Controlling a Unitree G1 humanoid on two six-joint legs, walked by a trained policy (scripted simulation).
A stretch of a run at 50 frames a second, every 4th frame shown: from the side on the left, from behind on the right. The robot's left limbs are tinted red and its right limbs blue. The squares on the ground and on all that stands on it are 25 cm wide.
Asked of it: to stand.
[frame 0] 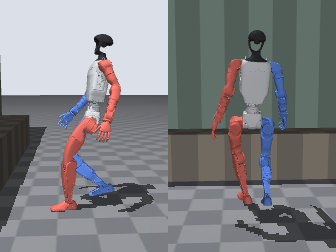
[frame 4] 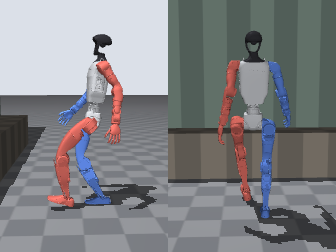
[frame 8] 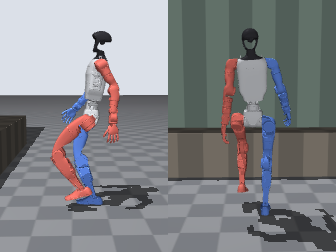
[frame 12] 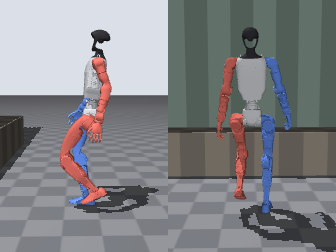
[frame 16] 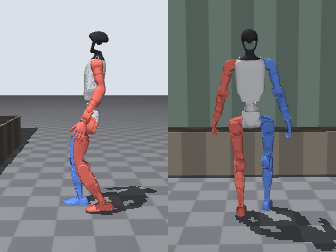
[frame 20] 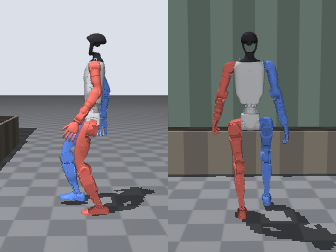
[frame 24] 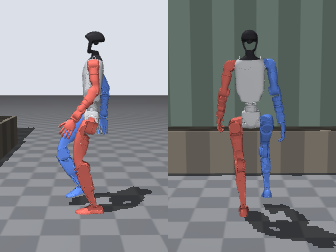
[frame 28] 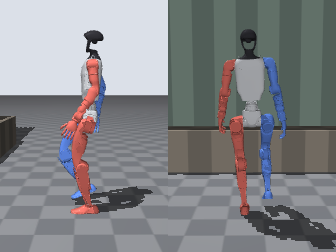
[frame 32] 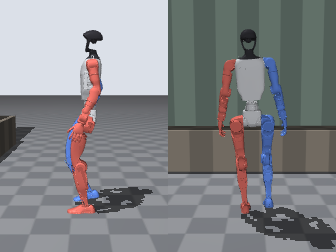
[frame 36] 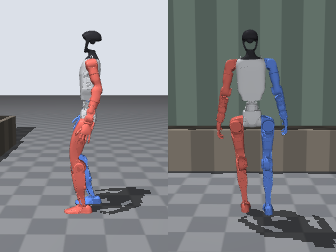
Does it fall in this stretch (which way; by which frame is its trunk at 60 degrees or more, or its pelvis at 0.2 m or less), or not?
no
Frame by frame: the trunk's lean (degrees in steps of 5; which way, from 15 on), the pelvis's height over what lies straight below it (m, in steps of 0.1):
0: 10, 0.7
4: 5, 0.7
8: 10, 0.8
12: 10, 0.8
16: 5, 0.8
20: 5, 0.8
24: 5, 0.8
28: 5, 0.8
32: 5, 0.8
36: 5, 0.8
